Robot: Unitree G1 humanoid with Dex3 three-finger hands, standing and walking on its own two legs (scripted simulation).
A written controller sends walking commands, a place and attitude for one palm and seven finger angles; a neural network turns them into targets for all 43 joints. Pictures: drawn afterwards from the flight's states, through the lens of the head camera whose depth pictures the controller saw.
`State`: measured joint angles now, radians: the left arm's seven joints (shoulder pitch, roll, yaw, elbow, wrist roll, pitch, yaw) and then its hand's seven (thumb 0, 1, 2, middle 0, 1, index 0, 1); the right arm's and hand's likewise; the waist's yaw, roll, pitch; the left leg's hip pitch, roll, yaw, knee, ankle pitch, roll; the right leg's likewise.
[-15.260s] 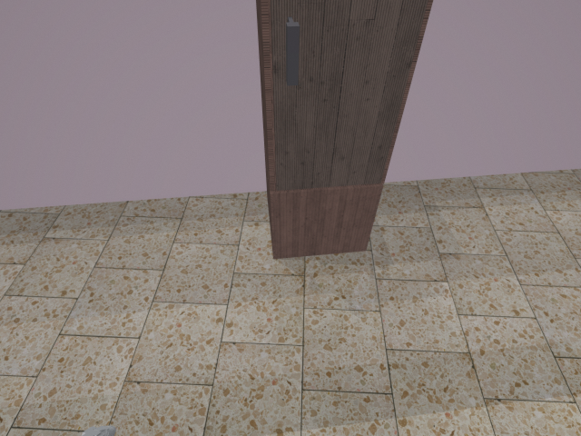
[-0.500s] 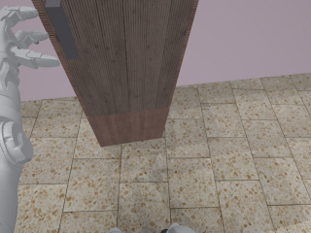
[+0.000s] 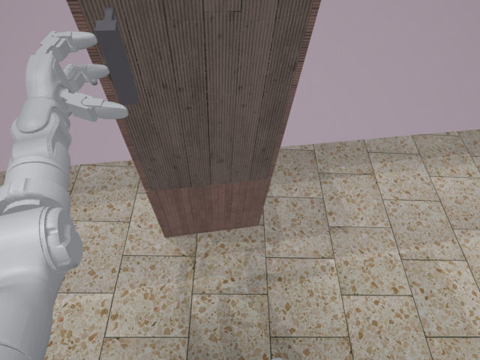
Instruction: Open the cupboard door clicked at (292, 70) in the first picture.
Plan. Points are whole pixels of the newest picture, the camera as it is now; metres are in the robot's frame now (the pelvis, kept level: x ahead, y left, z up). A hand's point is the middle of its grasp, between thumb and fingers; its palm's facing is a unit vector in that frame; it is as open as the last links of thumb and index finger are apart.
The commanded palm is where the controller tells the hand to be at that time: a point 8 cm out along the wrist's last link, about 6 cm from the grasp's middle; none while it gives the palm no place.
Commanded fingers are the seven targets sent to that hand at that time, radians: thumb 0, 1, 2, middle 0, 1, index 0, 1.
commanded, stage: slide the fingers in behind the handle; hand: left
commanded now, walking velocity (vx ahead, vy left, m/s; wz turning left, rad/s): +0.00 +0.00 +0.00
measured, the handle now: (120, 57) +0.58 +0.16 +0.16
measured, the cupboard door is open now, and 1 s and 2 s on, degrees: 0 0 0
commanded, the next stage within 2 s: close the thumb around the handle in 0.98 s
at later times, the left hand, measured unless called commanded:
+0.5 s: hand (125, 78) +0.53 +0.14 +0.16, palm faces +0.06 -1.00 +0.01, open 14.0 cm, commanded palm +0.51 +0.19 +0.15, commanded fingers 0.00 -0.50 0.30 -0.30 -1.20 -0.30 -1.20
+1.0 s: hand (128, 77) +0.54 +0.14 +0.15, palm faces +0.06 -1.00 +0.01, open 14.0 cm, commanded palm +0.51 +0.18 +0.15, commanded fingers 0.00 -0.50 0.30 -0.30 -1.20 -0.30 -1.20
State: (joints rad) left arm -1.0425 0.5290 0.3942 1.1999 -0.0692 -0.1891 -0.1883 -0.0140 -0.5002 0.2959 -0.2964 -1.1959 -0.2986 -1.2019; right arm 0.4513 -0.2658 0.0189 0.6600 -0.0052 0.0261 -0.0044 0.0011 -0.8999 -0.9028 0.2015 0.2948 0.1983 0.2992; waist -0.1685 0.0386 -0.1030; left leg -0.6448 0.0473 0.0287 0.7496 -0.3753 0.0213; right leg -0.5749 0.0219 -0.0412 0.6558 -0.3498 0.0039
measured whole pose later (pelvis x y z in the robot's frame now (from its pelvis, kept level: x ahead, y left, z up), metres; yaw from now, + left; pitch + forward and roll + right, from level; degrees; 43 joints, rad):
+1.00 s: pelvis +0.00 -0.01 +0.00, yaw +0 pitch +16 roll -2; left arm -1.10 0.47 0.37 1.24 -0.04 -0.21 -0.09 -0.01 -0.50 0.30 -0.30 -1.20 -0.30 -1.21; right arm 0.47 -0.27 0.01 0.68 -0.02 0.01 0.01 0.00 -0.90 -0.90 0.20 0.29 0.20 0.30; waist -0.19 0.05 -0.10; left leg -0.66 0.05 0.03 0.74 -0.37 0.01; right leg -0.60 0.03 -0.04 0.67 -0.35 -0.01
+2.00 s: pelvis -0.01 -0.01 +0.00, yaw +0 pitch +16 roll -2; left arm -1.10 0.46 0.37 1.25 -0.05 -0.22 -0.07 0.01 0.66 0.78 -0.33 -1.35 -0.37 -1.35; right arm 0.47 -0.28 0.01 0.67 -0.02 0.00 0.01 0.00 -0.90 -0.90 0.20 0.29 0.20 0.30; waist -0.19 0.05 -0.09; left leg -0.66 0.05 0.03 0.74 -0.36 0.01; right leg -0.60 0.03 -0.03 0.67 -0.34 -0.01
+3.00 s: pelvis +0.01 -0.05 +0.02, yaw +4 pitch -1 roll +0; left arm -0.13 -0.11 -0.36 -0.13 -0.04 0.37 0.61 0.01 0.56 0.69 -0.29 -1.25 -0.29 -1.29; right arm 0.09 -0.17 0.02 0.66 -0.03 0.16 0.07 0.01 -0.90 -0.90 0.20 0.29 0.19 0.30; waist 0.00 0.08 -0.05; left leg -0.22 0.04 -0.03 0.57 -0.32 -0.03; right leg -0.17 0.03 -0.09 0.55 -0.37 -0.06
